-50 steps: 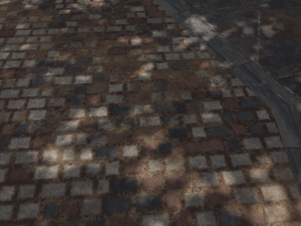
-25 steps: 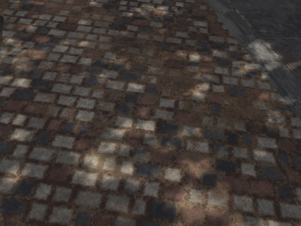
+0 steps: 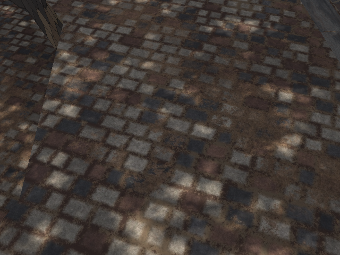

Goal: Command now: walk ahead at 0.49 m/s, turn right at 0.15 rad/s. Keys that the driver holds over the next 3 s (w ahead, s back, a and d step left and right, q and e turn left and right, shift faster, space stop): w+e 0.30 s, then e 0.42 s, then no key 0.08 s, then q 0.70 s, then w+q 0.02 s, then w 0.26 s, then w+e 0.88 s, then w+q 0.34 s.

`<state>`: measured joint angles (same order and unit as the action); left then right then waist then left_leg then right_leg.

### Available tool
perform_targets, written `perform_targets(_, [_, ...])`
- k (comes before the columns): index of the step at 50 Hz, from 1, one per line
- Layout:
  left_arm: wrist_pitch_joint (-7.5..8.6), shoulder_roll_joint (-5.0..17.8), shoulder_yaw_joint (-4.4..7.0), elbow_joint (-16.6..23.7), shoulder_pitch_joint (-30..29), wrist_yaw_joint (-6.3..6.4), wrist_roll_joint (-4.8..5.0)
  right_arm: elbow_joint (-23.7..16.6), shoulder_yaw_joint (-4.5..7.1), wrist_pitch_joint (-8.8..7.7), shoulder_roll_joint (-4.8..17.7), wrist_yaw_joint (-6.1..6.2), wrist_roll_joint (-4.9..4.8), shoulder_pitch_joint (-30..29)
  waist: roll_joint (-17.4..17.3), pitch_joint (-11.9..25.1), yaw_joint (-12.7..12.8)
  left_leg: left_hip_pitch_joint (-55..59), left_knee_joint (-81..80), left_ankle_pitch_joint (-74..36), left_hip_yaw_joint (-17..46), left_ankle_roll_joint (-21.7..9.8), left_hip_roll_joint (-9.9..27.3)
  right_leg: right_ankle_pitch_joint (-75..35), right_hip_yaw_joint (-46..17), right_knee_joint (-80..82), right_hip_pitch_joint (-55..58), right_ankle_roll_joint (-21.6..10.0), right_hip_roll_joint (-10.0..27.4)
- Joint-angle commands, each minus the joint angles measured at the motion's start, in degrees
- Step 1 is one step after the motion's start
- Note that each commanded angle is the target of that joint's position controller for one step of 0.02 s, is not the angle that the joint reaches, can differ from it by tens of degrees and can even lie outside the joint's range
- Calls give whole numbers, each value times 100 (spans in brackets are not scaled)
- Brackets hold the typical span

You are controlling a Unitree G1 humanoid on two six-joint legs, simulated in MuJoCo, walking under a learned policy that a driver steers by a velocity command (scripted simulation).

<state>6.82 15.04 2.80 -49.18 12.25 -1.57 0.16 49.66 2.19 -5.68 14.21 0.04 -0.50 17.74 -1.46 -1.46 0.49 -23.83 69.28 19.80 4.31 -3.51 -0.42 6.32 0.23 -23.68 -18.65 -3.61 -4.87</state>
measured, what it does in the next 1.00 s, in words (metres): walks ahead, turning right: left foot, then right foot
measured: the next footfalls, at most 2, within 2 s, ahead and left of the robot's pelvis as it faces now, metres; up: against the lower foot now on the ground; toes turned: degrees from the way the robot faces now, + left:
left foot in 0.32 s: +0.34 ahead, +0.13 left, +0.00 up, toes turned -12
right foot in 0.78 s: +0.37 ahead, -0.14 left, +0.00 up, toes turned -28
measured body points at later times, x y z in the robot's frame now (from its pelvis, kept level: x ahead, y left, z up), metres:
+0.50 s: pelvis +0.25 +0.04 +0.01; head +0.28 +0.05 +0.45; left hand +0.41 +0.30 -0.12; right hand +0.32 -0.25 -0.09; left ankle +0.30 +0.14 -0.74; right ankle +0.20 -0.09 -0.65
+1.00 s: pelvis +0.33 -0.02 +0.00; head +0.35 -0.05 +0.45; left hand +0.60 +0.11 -0.08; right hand +0.31 -0.31 -0.13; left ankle +0.38 +0.13 -0.70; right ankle +0.33 -0.12 -0.74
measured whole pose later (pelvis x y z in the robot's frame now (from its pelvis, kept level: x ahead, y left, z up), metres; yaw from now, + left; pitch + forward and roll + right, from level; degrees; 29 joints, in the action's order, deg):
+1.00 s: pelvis +0.33 -0.02 +0.00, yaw -26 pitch +2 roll +0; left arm 0.5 12.1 1.6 -37.4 5.8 -0.3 -1.6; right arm 47.2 2.3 0.9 16.1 0.9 -0.5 9.5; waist -2.1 -1.7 -1.2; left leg -24.5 50.0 25.9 0.7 4.3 4.2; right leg 9.4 2.9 -27.7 -20.1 -3.4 -1.7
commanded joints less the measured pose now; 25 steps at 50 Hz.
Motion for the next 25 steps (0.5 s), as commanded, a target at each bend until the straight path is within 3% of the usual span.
perform_targets(1, [25,455,50,309,25,-13,-11,-493,107,-133,386,32,84,68,361,244,-206,-1103,-449,-294,146,75,624,-162,-2186,1449,828,-1242,1526])
perform_targets(5, [-11,821,154,227,427,113,81,-816,8,-112,236,84,156,-766,422,59,-22,-818,-2281,-1227,-132,364,499,-492,-1534,1562,225,-1157,1278])
perform_targets(7, [-58,903,181,193,634,154,121,-931,-22,-131,232,55,107,-1234,505,47,139,-429,-3106,-1934,-192,451,287,-410,-1377,1457,71,-1001,1130])
perform_targets(10, [-136,901,182,128,996,181,172,-1098,4,-161,386,18,5,-1696,611,63,297,-115,-3699,-2263,-109,528,107,-71,-1645,1201,263,-899,1228])
perform_targets(13, [-221,924,201,170,1026,222,171,-1201,104,-223,650,-9,-34,-1733,688,111,152,309,-4194,-1828,2,423,78,397,-2133,729,625,-716,1367])
perform_targets(15, [-264,732,151,274,904,238,127,-1034,226,-265,849,23,-3,-981,700,395,-272,1384,-4522,-1441,-26,192,199,312,-2125,-68,449,-472,1045])
perform_targets(16, [-255,404,42,429,749,226,62,-952,328,-280,1193,74,112,-143,258,993,-672,2590,-4520,-1445,689,-158,1056,500,-1657,-1595,-132,-210,622])
perform_targets(17, [-185,-52,-89,618,1385,243,126,-890,465,-172,1737,97,224,307,-1432,1740,-466,4246,-4675,-1861,2656,-1035,2433,2192,-762,-3372,-1851,139,-115])
perform_targets(18, [-182,422,-6,604,1577,267,185,-896,392,-125,1312,59,178,316,-1559,1771,-403,4172,-4842,-2061,3560,-1253,2724,2902,-880,-4442,-2554,259,207])
perform_targets(19, [-257,818,123,583,1285,289,179,-1000,276,-113,880,47,147,25,-863,1223,-391,3568,-4731,-2859,2712,-1065,2511,2556,-996,-4891,-2646,338,398])
perform_targets(20, [-351,838,170,620,1055,308,125,-1066,206,-86,696,21,138,-318,-411,948,-263,2950,-4696,-3748,1797,-898,2235,2262,-824,-4934,-2461,439,569])
perform_targets(21, [-439,797,206,668,925,317,80,-1063,166,-43,553,-6,105,-643,-286,685,-113,2406,-4789,-4131,1189,-799,1934,2052,-691,-4720,-2316,514,713])
perform_targets(22, [-524,660,219,733,902,303,74,-1031,157,-31,534,-16,114,-787,-448,499,18,1943,-4954,-4188,764,-695,1747,1846,-608,-4506,-2072,536,859])
perform_targets(25, [-678,356,174,982,698,246,109,-930,253,-18,765,22,162,-927,-582,366,93,1420,-5403,-4341,30,-858,1576,1217,-324,-3971,-1797,653,842])
Over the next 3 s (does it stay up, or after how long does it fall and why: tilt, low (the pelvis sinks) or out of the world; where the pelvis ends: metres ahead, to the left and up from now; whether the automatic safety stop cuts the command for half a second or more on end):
stays up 0.91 -0.20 0.01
